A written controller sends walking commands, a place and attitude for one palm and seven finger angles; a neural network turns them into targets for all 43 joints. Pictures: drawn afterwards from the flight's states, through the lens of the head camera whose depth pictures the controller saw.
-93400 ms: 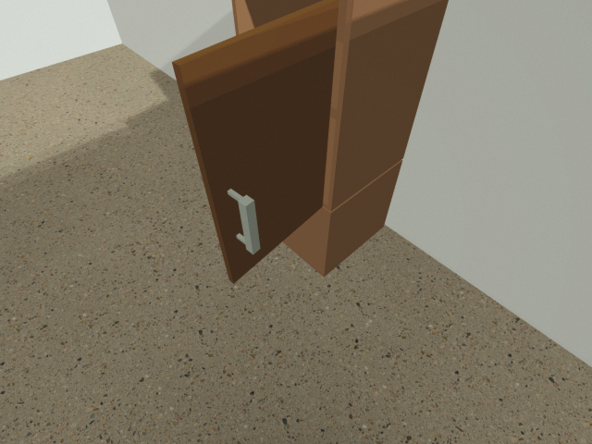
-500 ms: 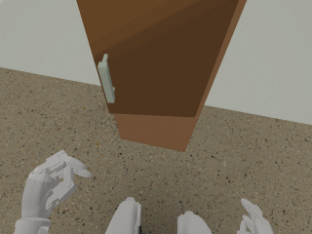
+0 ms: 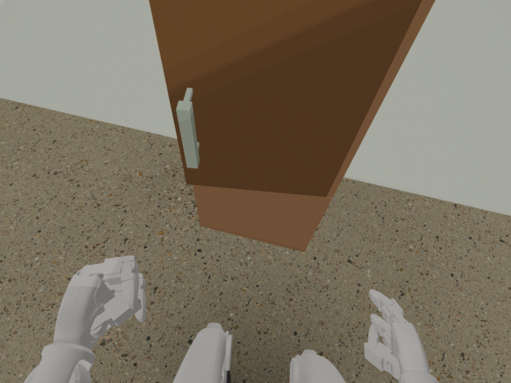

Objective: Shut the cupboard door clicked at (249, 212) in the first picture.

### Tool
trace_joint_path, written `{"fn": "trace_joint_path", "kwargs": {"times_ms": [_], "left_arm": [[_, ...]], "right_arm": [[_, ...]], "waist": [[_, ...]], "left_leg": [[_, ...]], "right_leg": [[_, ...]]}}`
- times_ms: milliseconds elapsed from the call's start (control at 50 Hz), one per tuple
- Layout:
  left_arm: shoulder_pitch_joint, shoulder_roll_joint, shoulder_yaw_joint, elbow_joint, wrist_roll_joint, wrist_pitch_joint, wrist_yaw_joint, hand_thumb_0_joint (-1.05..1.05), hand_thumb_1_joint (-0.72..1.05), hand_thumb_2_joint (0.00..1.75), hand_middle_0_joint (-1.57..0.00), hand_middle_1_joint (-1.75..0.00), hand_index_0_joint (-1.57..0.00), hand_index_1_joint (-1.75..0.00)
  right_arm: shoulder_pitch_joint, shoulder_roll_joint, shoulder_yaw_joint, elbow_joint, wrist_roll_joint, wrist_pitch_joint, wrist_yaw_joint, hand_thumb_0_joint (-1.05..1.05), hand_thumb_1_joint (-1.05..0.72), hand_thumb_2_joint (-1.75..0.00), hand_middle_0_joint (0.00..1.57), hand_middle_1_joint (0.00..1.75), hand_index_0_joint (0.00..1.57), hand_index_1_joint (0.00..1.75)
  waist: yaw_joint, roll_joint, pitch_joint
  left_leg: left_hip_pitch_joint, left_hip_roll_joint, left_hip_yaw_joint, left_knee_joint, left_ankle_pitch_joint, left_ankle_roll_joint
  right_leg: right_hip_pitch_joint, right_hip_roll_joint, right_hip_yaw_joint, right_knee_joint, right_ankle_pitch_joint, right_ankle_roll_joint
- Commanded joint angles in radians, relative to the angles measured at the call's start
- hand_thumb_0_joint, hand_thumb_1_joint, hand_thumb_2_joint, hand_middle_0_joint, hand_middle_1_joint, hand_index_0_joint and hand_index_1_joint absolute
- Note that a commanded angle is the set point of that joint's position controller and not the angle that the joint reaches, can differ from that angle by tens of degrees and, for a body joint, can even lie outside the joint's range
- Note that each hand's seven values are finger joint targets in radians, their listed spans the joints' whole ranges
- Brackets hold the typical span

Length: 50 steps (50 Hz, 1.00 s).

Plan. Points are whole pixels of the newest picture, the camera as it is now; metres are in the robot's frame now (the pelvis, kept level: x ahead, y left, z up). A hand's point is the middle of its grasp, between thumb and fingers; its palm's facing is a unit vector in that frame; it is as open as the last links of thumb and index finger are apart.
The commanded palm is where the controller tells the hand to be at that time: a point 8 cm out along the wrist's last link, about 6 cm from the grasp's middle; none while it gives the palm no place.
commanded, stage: raise the hand and make a fist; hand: left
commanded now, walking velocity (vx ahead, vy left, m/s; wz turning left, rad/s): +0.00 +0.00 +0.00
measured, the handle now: (191, 130) +0.56 +0.19 +0.01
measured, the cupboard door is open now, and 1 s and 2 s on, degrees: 10 10 10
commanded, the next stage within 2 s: bring the fist close to the handle in 0.46 s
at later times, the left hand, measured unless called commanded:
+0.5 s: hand (150, 297) +0.22 +0.17 +0.04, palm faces +0.03 -1.00 -0.04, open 3.1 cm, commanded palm +0.20 +0.22 +0.04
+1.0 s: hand (175, 240) +0.31 +0.15 +0.03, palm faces -0.01 -1.00 -0.02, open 3.2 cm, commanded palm +0.30 +0.21 +0.03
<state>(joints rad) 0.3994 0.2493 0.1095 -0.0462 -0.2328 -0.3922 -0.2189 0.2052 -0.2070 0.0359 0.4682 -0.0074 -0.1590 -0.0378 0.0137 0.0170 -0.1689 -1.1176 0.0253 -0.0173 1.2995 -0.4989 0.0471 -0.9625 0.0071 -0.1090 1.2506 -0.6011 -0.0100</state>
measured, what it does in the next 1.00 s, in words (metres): stands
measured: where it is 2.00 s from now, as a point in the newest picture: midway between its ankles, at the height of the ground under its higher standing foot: outside the picture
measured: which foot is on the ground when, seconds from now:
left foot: down 0.00-1.00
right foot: down 0.00-1.00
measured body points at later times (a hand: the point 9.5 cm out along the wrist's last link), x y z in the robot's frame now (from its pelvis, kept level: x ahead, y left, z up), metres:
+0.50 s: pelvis +0.00 -0.02 +0.00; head +0.07 -0.01 +0.44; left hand +0.22 +0.22 +0.05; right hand +0.18 -0.26 -0.08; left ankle +0.06 +0.09 -0.62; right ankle +0.01 -0.12 -0.62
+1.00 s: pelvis +0.00 -0.02 -0.01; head +0.09 -0.01 +0.43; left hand +0.30 +0.21 +0.04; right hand +0.17 -0.26 -0.10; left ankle +0.06 +0.09 -0.62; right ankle +0.01 -0.12 -0.62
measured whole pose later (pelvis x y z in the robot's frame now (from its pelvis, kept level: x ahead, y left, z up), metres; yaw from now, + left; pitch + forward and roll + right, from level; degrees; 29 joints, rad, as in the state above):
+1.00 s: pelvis +0.00 -0.02 -0.01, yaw -1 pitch +21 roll -3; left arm 0.05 0.23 0.14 0.20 -0.23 -0.40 -0.17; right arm 0.23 -0.24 0.02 0.55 -0.01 -0.13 -0.04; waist -0.02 0.03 -0.19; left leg -1.18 0.04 -0.01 1.33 -0.51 0.02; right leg -1.05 0.02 -0.09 1.31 -0.62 -0.03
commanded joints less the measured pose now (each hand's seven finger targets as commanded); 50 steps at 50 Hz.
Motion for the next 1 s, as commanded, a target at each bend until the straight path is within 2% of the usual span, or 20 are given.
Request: {"fn": "trace_joint_path", "kwargs": {"times_ms": [0, 80, 140, 160, 200, 280, 300, 360, 440, 480, 540, 580, 640, 680, 700, 760, 820, 900, 920, 980], "left_arm": [[-0.018, 0.096, 0.112, -0.266, -0.042, -0.135, 0.038, 0.00, 0.90, 0.90, -1.30, -1.50, -1.30, -1.50], [0.016, 0.039, 0.042, -0.094, -0.029, -0.076, -0.001, 0.00, 0.90, 0.90, -1.30, -1.50, -1.30, -1.50], [-0.013, 0.066, 0.048, -0.103, -0.041, -0.046, -0.036, 0.00, 0.90, 0.90, -1.30, -1.50, -1.30, -1.50], [-0.025, 0.083, 0.062, -0.128, -0.047, -0.047, -0.040, 0.00, 0.90, 0.90, -1.30, -1.50, -1.30, -1.50], [-0.060, 0.134, 0.112, -0.212, -0.054, -0.076, -0.024, 0.00, 0.90, 0.90, -1.30, -1.50, -1.30, -1.50], [-0.052, 0.145, 0.148, -0.250, -0.061, -0.147, 0.031, 0.00, 0.90, 0.90, -1.30, -1.50, -1.30, -1.50], [-0.041, 0.122, 0.132, -0.235, -0.056, -0.154, 0.040, 0.00, 0.90, 0.90, -1.30, -1.50, -1.30, -1.50], [-0.006, 0.071, 0.080, -0.141, -0.043, -0.136, 0.037, 0.00, 0.90, 0.90, -1.30, -1.50, -1.30, -1.50], [-0.006, 0.069, 0.050, -0.103, -0.040, -0.080, -0.008, 0.00, 0.90, 0.90, -1.30, -1.50, -1.30, -1.50], [-0.037, 0.105, 0.075, -0.138, -0.047, -0.077, -0.018, 0.00, 0.90, 0.90, -1.30, -1.50, -1.30, -1.50], [-0.071, 0.128, 0.111, -0.213, -0.055, -0.110, -0.003, 0.00, 0.90, 0.90, -1.30, -1.50, -1.30, -1.50], [-0.162, 0.154, 0.144, -0.194, -0.055, -0.141, 0.019, 0.00, 0.90, 0.90, -1.30, -1.50, -1.30, -1.50], [-0.231, 0.104, 0.109, -0.105, -0.045, -0.174, 0.021, 0.00, 0.90, 0.90, -1.30, -1.50, -1.30, -1.50], [-0.243, 0.077, 0.072, -0.068, -0.045, -0.161, 0.005, 0.00, 0.90, 0.90, -1.30, -1.50, -1.30, -1.50], [-0.262, 0.077, 0.064, -0.035, -0.042, -0.143, -0.006, 0.00, 0.90, 0.90, -1.30, -1.50, -1.30, -1.50], [-0.291, 0.100, 0.063, 0.003, -0.035, -0.082, -0.034, 0.00, 0.90, 0.90, -1.30, -1.50, -1.30, -1.50], [-0.387, 0.120, 0.075, -0.035, -0.027, -0.050, -0.020, 0.00, 0.90, 0.90, -1.30, -1.50, -1.30, -1.50], [-0.477, 0.141, 0.138, -0.008, -0.022, -0.072, 0.053, 0.00, 0.90, 0.90, -1.30, -1.50, -1.30, -1.50], [-0.500, 0.116, 0.121, 0.014, -0.018, -0.081, 0.068, 0.00, 0.90, 0.90, -1.30, -1.50, -1.30, -1.50], [-0.576, 0.128, 0.135, 0.143, 0.005, -0.098, 0.092, 0.00, 0.90, 0.90, -1.30, -1.50, -1.30, -1.50]], "right_arm": [[-0.013, -0.149, -0.080, -0.120, 0.002, -0.052, -0.008, 0.00, -0.90, -0.90, 0.20, 0.30, 0.20, 0.30], [-0.007, -0.163, -0.083, -0.114, 0.013, -0.040, -0.005, 0.00, -0.90, -0.90, 0.20, 0.30, 0.20, 0.30], [0.000, -0.174, -0.088, -0.127, 0.025, -0.042, -0.014, 0.00, -0.90, -0.90, 0.20, 0.30, 0.20, 0.30], [0.001, -0.174, -0.089, -0.130, 0.026, -0.044, -0.016, 0.00, -0.90, -0.90, 0.20, 0.30, 0.20, 0.30], [-0.006, -0.169, -0.087, -0.131, 0.021, -0.051, -0.022, 0.00, -0.90, -0.90, 0.20, 0.30, 0.20, 0.30], [-0.011, -0.151, -0.084, -0.116, 0.010, -0.056, -0.021, 0.00, -0.90, -0.90, 0.20, 0.30, 0.20, 0.30], [-0.017, -0.148, -0.082, -0.115, 0.009, -0.056, -0.017, 0.00, -0.90, -0.90, 0.20, 0.30, 0.20, 0.30], [-0.014, -0.150, -0.083, -0.110, 0.013, -0.046, -0.007, 0.00, -0.90, -0.90, 0.20, 0.30, 0.20, 0.30], [-0.002, -0.161, -0.086, -0.123, 0.026, -0.036, -0.012, 0.00, -0.90, -0.90, 0.20, 0.30, 0.20, 0.30], [-0.001, -0.160, -0.086, -0.123, 0.027, -0.038, -0.020, 0.00, -0.90, -0.90, 0.20, 0.30, 0.20, 0.30], [-0.009, -0.149, -0.084, -0.125, 0.020, -0.042, -0.025, 0.00, -0.90, -0.90, 0.20, 0.30, 0.20, 0.30], [-0.001, -0.151, -0.079, -0.102, 0.011, -0.044, -0.029, 0.00, -0.90, -0.90, 0.20, 0.30, 0.20, 0.30], [-0.002, -0.155, -0.077, -0.076, 0.006, -0.051, -0.022, 0.00, -0.90, -0.90, 0.20, 0.30, 0.20, 0.30], [0.003, -0.164, -0.079, -0.077, 0.008, -0.053, -0.018, 0.00, -0.90, -0.90, 0.20, 0.30, 0.20, 0.30], [0.006, -0.169, -0.079, -0.070, 0.011, -0.050, -0.018, 0.00, -0.90, -0.90, 0.20, 0.30, 0.20, 0.30], [0.020, -0.181, -0.082, -0.076, 0.020, -0.039, -0.019, 0.00, -0.90, -0.90, 0.20, 0.30, 0.20, 0.30], [0.017, -0.181, -0.083, -0.075, 0.020, -0.032, -0.017, 0.00, -0.90, -0.90, 0.20, 0.30, 0.20, 0.30], [0.014, -0.174, -0.083, -0.054, 0.010, -0.022, -0.014, 0.00, -0.90, -0.90, 0.20, 0.30, 0.20, 0.30], [0.016, -0.169, -0.080, -0.047, 0.007, -0.018, -0.010, 0.00, -0.90, -0.90, 0.20, 0.30, 0.20, 0.30], [0.030, -0.177, -0.082, -0.019, 0.004, -0.005, -0.004, 0.00, -0.90, -0.90, 0.20, 0.30, 0.20, 0.30]], "waist": [[0.004, 0.135, -0.277], [-0.028, 0.043, -0.172], [-0.028, -0.001, -0.196], [-0.021, 0.002, -0.214], [-0.003, 0.051, -0.273], [0.007, 0.071, -0.254], [0.006, 0.083, -0.247], [-0.017, 0.052, -0.181], [-0.027, -0.016, -0.185], [-0.026, -0.008, -0.204], [-0.012, 0.025, -0.243], [-0.028, 0.018, -0.227], [-0.044, 0.028, -0.198], [-0.043, 0.051, -0.222], [-0.048, 0.037, -0.238], [-0.039, 0.020, -0.277], [-0.032, 0.064, -0.336], [-0.024, 0.050, -0.354], [-0.029, 0.052, -0.354], [-0.047, 0.018, -0.312]], "left_leg": [[0.394, 0.004, -0.111, -0.242, 0.181, -0.051], [0.271, -0.003, -0.096, -0.237, 0.079, -0.034], [0.249, -0.008, -0.075, -0.223, 0.079, -0.024], [0.249, -0.011, -0.067, -0.216, 0.087, -0.023], [0.275, -0.012, -0.060, -0.204, 0.131, -0.023], [0.264, -0.010, -0.053, -0.188, 0.141, -0.024], [0.259, -0.011, -0.048, -0.186, 0.133, -0.025], [0.212, -0.014, -0.041, -0.178, 0.081, -0.024], [0.180, -0.015, -0.032, -0.167, 0.076, -0.016], [0.182, -0.015, -0.028, -0.151, 0.099, -0.013], [0.212, -0.013, -0.026, -0.145, 0.142, -0.015], [0.182, -0.012, -0.030, -0.114, 0.142, -0.014], [0.169, -0.009, -0.036, -0.099, 0.117, -0.018], [0.179, -0.012, -0.037, -0.102, 0.119, -0.014], [0.183, -0.011, -0.036, -0.103, 0.123, -0.014], [0.196, -0.008, -0.034, -0.119, 0.141, -0.012], [0.259, -0.008, -0.038, -0.137, 0.184, -0.013], [0.276, -0.006, -0.043, -0.137, 0.221, -0.019], [0.275, -0.007, -0.042, -0.135, 0.224, -0.020], [0.229, -0.006, -0.043, -0.127, 0.180, -0.020]], "right_leg": [[-0.016, 0.041, 0.015, -0.133, 0.194, -0.036], [-0.011, 0.042, 0.024, -0.169, 0.142, -0.029], [0.027, 0.036, 0.048, -0.195, 0.128, -0.023], [0.044, 0.034, 0.056, -0.199, 0.124, -0.023], [0.063, 0.031, 0.065, -0.183, 0.153, -0.029], [0.054, 0.036, 0.073, -0.174, 0.148, -0.032], [0.044, 0.033, 0.074, -0.173, 0.138, -0.031], [0.022, 0.029, 0.088, -0.199, 0.085, -0.024], [0.061, 0.019, 0.125, -0.239, 0.059, -0.014], [0.080, 0.019, 0.141, -0.239, 0.082, -0.013], [0.095, 0.016, 0.138, -0.217, 0.151, -0.014], [0.063, 0.022, 0.137, -0.195, 0.158, -0.014], [-0.008, 0.025, 0.120, -0.172, 0.122, -0.019], [-0.012, 0.028, 0.114, -0.164, 0.127, -0.022], [-0.009, 0.026, 0.112, -0.165, 0.142, -0.020], [0.023, 0.024, 0.116, -0.173, 0.172, -0.017], [0.029, 0.024, 0.097, -0.157, 0.231, -0.019], [0.023, 0.028, 0.079, -0.134, 0.266, -0.022], [0.018, 0.026, 0.075, -0.130, 0.272, -0.021], [-0.014, 0.029, 0.077, -0.132, 0.226, -0.020]]}}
